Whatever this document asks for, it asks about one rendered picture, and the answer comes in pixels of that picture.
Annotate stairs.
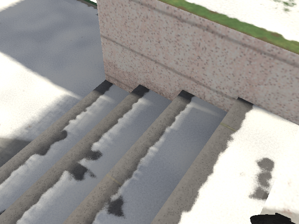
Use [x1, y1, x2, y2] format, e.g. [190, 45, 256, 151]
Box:
[0, 80, 228, 224]

